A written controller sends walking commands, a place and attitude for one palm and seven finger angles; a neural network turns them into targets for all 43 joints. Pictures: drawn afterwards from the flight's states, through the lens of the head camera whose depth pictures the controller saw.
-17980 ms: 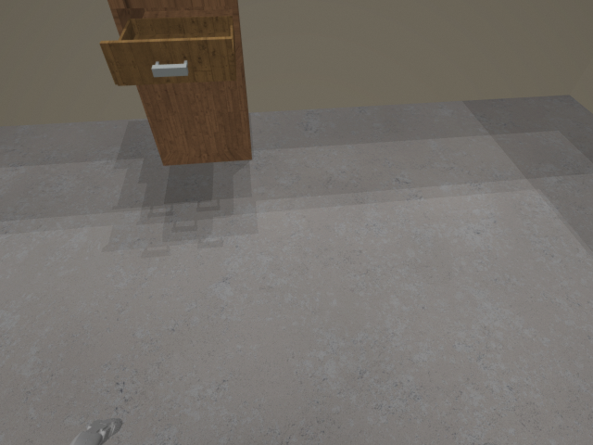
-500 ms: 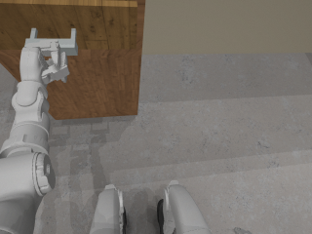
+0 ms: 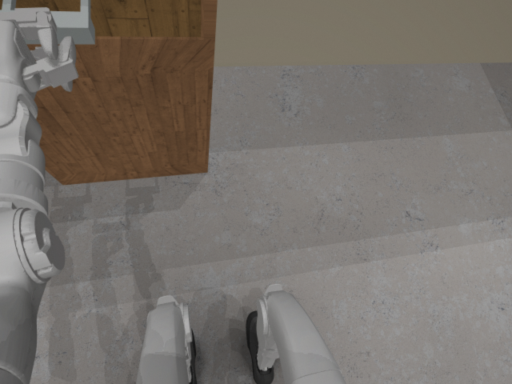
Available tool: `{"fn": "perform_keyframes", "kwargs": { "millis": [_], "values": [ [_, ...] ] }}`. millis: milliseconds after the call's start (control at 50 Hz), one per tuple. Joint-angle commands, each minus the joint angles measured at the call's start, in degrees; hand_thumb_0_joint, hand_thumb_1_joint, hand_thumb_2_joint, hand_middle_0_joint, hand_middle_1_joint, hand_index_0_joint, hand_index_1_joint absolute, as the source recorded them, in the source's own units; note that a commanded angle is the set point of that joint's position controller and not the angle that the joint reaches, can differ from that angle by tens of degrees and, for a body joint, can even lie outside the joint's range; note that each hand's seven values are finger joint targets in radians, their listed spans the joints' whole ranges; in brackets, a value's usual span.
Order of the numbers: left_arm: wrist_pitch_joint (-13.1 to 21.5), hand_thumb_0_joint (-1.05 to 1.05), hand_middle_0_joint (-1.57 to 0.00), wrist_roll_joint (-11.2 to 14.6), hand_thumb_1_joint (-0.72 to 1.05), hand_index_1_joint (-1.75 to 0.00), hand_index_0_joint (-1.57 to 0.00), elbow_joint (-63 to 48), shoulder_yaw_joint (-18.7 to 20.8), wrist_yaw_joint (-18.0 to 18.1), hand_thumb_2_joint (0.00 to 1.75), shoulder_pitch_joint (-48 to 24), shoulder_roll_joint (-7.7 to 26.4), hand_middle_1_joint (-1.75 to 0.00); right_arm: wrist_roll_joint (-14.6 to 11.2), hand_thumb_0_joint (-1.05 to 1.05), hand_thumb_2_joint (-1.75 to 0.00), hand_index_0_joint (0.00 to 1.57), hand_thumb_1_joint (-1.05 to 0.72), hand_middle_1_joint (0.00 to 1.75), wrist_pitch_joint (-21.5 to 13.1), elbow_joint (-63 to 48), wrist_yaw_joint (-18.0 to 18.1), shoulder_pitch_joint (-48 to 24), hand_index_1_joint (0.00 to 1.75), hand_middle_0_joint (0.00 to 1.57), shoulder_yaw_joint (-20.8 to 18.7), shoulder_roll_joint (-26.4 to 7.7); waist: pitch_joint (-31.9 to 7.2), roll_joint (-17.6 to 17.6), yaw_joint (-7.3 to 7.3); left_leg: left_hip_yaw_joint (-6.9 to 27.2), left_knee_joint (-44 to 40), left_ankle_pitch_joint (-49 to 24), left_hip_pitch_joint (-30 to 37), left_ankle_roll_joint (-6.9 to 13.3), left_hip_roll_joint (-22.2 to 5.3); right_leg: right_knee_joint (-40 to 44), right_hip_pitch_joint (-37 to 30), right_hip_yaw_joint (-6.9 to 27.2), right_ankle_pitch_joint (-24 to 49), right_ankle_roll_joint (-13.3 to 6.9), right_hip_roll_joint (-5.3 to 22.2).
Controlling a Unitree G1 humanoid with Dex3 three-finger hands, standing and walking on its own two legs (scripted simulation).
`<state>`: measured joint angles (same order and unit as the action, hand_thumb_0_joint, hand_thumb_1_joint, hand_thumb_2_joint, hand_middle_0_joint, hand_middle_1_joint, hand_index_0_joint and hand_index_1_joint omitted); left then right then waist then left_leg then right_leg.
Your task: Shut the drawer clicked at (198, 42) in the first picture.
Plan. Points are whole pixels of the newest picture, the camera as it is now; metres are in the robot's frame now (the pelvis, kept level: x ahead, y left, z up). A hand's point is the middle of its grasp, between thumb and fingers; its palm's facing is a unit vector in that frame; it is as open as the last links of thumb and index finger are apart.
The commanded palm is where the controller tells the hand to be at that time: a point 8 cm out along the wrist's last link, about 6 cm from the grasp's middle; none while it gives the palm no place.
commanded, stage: push the drawer shut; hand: left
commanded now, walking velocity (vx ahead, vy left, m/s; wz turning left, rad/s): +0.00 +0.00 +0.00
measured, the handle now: (47, 14) +0.63 +0.23 +0.06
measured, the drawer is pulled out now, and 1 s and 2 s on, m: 0.00 0.00 0.00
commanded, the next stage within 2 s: pull the fist back off the drawer in 0.24 s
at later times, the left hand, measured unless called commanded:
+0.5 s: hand (61, 55) +0.56 +0.21 +0.06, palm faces +0.04 -1.00 -0.06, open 3.6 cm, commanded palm +0.59 +0.22 +0.06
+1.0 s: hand (69, 60) +0.55 +0.20 +0.06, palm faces +0.06 -1.00 -0.03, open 3.4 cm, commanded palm +0.53 +0.23 +0.06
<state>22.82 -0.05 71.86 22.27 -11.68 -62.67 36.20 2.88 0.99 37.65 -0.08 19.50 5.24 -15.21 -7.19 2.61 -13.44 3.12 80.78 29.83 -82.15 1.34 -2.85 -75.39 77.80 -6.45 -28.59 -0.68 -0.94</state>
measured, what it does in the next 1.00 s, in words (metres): stands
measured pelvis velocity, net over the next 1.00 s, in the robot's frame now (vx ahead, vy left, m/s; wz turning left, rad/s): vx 0.01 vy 0.01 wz -0.02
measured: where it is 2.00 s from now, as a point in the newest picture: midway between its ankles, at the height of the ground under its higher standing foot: (224, 367)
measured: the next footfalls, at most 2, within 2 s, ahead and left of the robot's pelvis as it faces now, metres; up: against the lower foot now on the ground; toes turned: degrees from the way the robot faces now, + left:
none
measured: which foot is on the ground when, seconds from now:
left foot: down 0.00-1.00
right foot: down 0.00-1.00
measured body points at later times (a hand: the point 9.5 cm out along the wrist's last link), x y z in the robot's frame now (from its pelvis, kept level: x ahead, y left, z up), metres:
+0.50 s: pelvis -0.01 +0.00 +0.00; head +0.18 +0.05 +0.40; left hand +0.55 +0.26 +0.06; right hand +0.00 -0.26 -0.10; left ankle +0.05 +0.10 -0.59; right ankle +0.06 -0.12 -0.59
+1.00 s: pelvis +0.01 +0.01 +0.01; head +0.19 +0.04 +0.43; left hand +0.54 +0.25 +0.06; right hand +0.01 -0.25 -0.09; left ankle +0.05 +0.10 -0.59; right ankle +0.06 -0.12 -0.59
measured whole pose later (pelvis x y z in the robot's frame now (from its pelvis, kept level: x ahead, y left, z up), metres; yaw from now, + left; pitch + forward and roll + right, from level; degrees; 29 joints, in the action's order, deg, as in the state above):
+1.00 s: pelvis +0.01 +0.01 +0.01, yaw -1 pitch +30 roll -6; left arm 22.4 1.9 63.7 24.5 -9.6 -54.5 31.5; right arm 2.5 1.8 36.3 -1.7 20.1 4.4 -14.5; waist -7.5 3.1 -12.6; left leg 1.5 78.0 30.2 -78.1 1.8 -3.5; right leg -72.4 74.4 -4.7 -28.1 0.0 -1.7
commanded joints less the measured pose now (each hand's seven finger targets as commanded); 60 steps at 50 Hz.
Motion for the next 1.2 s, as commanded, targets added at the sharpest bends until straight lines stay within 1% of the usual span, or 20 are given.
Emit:
{"fn": "perform_keyframes", "kwargs": {
  "millis": [0,80,160,220,300,320,360,540,600,660,720,780,800,820,840,920,1020,1040,1120,1180],
  "values": [
    [3.6,0.00,-1.40,1.5,0.90,-1.60,-1.40,-17.3,-0.1,2.7,0.90,-39.8,13.0,-1.60,0.2,0.00,-0.90,0.20,-0.90,0.30,-0.8,-0.9,1.4,11.1,0.30,0.20,-4.0,-12.3,-32.8,16.3,-5.78,4.8,-10.1,-9.2,31.9,0.7,0.4,9.7,-5.7,3.3,4.6,-0.9,-1.9],
    [2.8,0.00,-1.40,2.1,0.90,-1.60,-1.40,-16.4,0.3,2.4,0.90,-40.3,14.4,-1.60,0.0,0.00,-0.90,0.20,-0.90,0.30,-1.3,-0.5,1.7,11.1,0.30,0.20,-3.7,-12.6,-33.2,15.4,-6.15,4.4,-9.6,-8.1,30.2,0.9,0.3,10.2,-6.9,3.6,4.0,-0.7,-2.0],
    [2.4,0.00,-1.40,2.3,0.90,-1.60,-1.40,-17.3,-1.3,2.1,0.90,-42.1,13.5,-1.60,0.0,0.00,-0.90,0.20,-0.90,0.30,-2.3,0.0,2.1,10.8,0.30,0.20,-3.5,-12.9,-33.5,18.5,-6.48,5.4,-10.4,-6.7,32.4,0.6,0.0,10.0,-4.4,3.2,3.5,-0.9,-1.9],
    [2.0,0.00,-1.40,2.7,0.90,-1.60,-1.40,-17.4,-2.3,2.3,0.90,-42.7,12.3,-1.60,-0.1,0.00,-0.90,0.20,-0.90,0.30,-3.1,0.4,2.4,10.6,0.30,0.20,-3.4,-13.1,-33.5,18.3,-7.23,6.0,-11.0,-5.6,33.3,0.6,-0.3,9.9,-3.3,2.9,3.2,-0.7,-1.8],
    [1.6,0.00,-1.40,2.6,0.90,-1.60,-1.40,-16.1,-1.7,2.8,0.90,-42.4,13.4,-1.60,-0.3,0.00,-0.90,0.20,-0.90,0.30,-3.9,0.6,2.6,10.5,0.30,0.20,-3.0,-13.1,-32.3,17.4,-7.16,5.8,-11.3,-3.6,31.2,0.7,-0.2,10.1,-3.9,3.1,2.1,-0.7,-1.8],
    [1.3,0.00,-1.40,2.6,0.90,-1.60,-1.40,-15.4,-2.7,2.8,0.90,-42.1,12.0,-1.60,-0.4,0.00,-0.90,0.20,-0.90,0.30,-4.1,0.6,2.6,10.2,0.30,0.20,-3.0,-13.0,-31.5,17.3,-7.38,5.8,-11.5,-2.5,30.7,0.7,-0.2,10.3,-3.6,3.1,1.6,-0.7,-1.8],
    [1.5,0.00,-1.40,2.6,0.90,-1.60,-1.40,-15.9,-1.3,3.0,0.90,-41.9,13.9,-1.60,-0.2,0.00,-0.90,0.20,-0.90,0.30,-4.2,0.5,2.6,10.6,0.30,0.20,-3.0,-13.1,-32.4,16.5,-6.97,5.4,-11.1,-3.1,30.0,0.8,-0.1,10.5,-5.2,3.3,1.8,-0.6,-1.7],
    [2.1,0.00,-1.40,2.1,0.90,-1.60,-1.40,-15.4,1.6,2.5,0.90,-39.5,15.8,-1.60,0.2,0.00,-0.90,0.20,-0.90,0.30,-3.4,-0.6,1.4,11.3,0.30,0.20,-3.3,-12.9,-32.9,15.9,-5.60,4.9,-10.1,-6.0,28.8,0.7,0.3,10.0,-6.9,3.3,3.0,-1.0,-2.0],
    [2.5,0.00,-1.40,1.9,0.90,-1.60,-1.40,-16.1,2.5,2.2,0.90,-37.5,15.5,-1.60,0.3,0.00,-0.90,0.20,-0.90,0.30,-3.0,-1.0,0.9,11.4,0.30,0.20,-3.6,-12.7,-33.6,16.6,-4.35,5.4,-10.7,-6.8,30.8,0.5,0.2,9.6,-6.7,2.9,3.4,-1.3,-2.1],
    [2.2,0.00,-1.40,2.3,0.90,-1.60,-1.40,-16.1,3.7,1.9,0.90,-33.8,15.8,-1.60,0.2,0.00,-0.90,0.20,-0.90,0.30,-2.3,-1.6,0.6,11.1,0.30,0.20,-3.8,-12.8,-32.9,14.6,-3.25,5.1,-11.2,-6.1,29.7,0.5,0.1,10.1,-8.2,3.0,3.1,-1.1,-2.1],
    [2.7,0.00,-1.40,2.2,0.90,-1.60,-1.40,-18.6,2.7,1.7,0.90,-30.7,13.3,-1.60,0.1,0.00,-0.90,0.20,-0.90,0.30,-1.7,-2.1,0.1,11.1,0.30,0.20,-4.2,-12.4,-35.1,16.9,-1.86,5.7,-12.2,-8.9,34.3,-0.1,-0.1,9.7,-7.6,2.5,4.5,-1.4,-2.0],
    [2.5,0.00,-1.40,2.3,0.90,-1.60,-1.40,-18.7,3.4,2.2,0.90,-27.8,13.1,-1.60,0.0,0.00,-0.90,0.20,-0.90,0.30,-1.0,-2.3,-0.1,10.9,0.30,0.20,-4.4,-12.3,-33.1,13.4,-1.58,5.4,-12.7,-7.7,32.6,0.1,-0.1,10.3,-9.1,2.7,4.0,-1.1,-2.1],
    [3.1,0.00,-1.40,2.3,0.90,-1.60,-1.40,-19.9,4.4,2.5,0.90,-27.0,13.9,-1.60,0.1,0.00,-0.90,0.20,-0.90,0.30,-1.0,-2.5,-0.1,11.0,0.30,0.20,-4.5,-12.2,-33.7,14.5,-0.86,5.4,-13.0,-9.1,34.1,0.0,-0.1,10.3,-9.3,2.6,4.6,-1.3,-2.0],
    [3.2,0.00,-1.40,2.1,0.90,-1.60,-1.40,-20.4,3.7,2.6,0.90,-24.8,12.5,-1.60,0.0,0.00,-0.90,0.20,-0.90,0.30,-0.7,-2.9,-0.3,10.8,0.30,0.20,-4.6,-12.0,-34.5,15.1,-0.17,5.3,-13.3,-10.4,35.0,-0.2,-0.1,10.2,-9.8,2.5,5.3,-1.3,-2.0],
    [3.5,0.00,-1.40,2.4,0.90,-1.60,-1.40,-22.4,2.7,2.7,0.90,-25.1,10.9,-1.60,0.0,0.00,-0.90,0.20,-0.90,0.30,-0.6,-2.9,-0.5,10.5,0.30,0.20,-4.8,-11.7,-35.2,15.5,-0.42,5.0,-13.1,-12.0,36.4,-0.2,-0.1,10.4,-9.8,2.6,6.3,-1.3,-1.9],
    [4.1,0.00,-1.40,3.2,0.90,-1.60,-1.40,-22.1,4.7,2.7,0.90,-16.8,10.7,-1.60,-0.4,0.00,-0.90,0.20,-0.90,0.30,0.3,-3.5,-0.6,10.3,0.30,0.20,-5.2,-11.3,-34.0,11.2,1.17,3.3,-13.0,-15.8,34.8,0.0,0.0,11.4,-14.7,3.1,8.7,-1.1,-2.1],
    [4.9,0.00,-1.40,3.3,0.90,-1.60,-1.40,-21.1,4.1,2.5,0.90,-13.9,9.0,-1.60,-0.5,0.00,-0.90,0.20,-0.90,0.30,1.2,-3.4,-0.8,10.0,0.30,0.20,-5.5,-10.6,-31.2,9.1,1.15,2.1,-12.5,-17.6,33.1,0.3,0.2,11.9,-16.9,3.5,10.9,-0.8,-2.2],
    [5.1,0.00,-1.40,3.5,0.90,-1.60,-1.40,-21.7,4.8,2.4,0.90,-14.2,10.0,-1.60,-0.5,0.00,-0.90,0.20,-0.90,0.30,1.4,-3.5,-0.6,9.8,0.30,0.20,-5.5,-10.7,-31.0,8.4,1.19,1.9,-12.3,-18.5,32.7,0.4,0.1,11.8,-17.7,3.7,12.0,-0.8,-2.1],
    [5.8,0.00,-1.40,4.4,0.90,-1.60,-1.40,-21.5,4.6,1.5,0.90,-12.2,8.2,-1.60,-0.6,0.00,-0.90,0.20,-0.90,0.30,1.8,-3.7,-0.5,9.5,0.30,0.20,-5.8,-10.3,-31.8,7.6,1.48,1.2,-11.7,-21.2,32.9,0.5,0.4,11.4,-19.6,4.0,15.4,-0.7,-2.1],
    [6.4,0.00,-1.40,6.1,0.90,-1.60,-1.40,-35.9,6.7,0.8,0.90,-2.4,10.0,-1.60,-1.4,0.00,-0.90,0.20,-0.90,0.30,2.4,-7.1,-1.0,8.4,0.30,0.20,-6.8,-10.1,-44.1,12.7,7.07,0.6,-14.7,-31.7,44.0,-0.6,0.8,12.4,-28.6,4.4,23.7,-1.1,-2.0]
  ]
}}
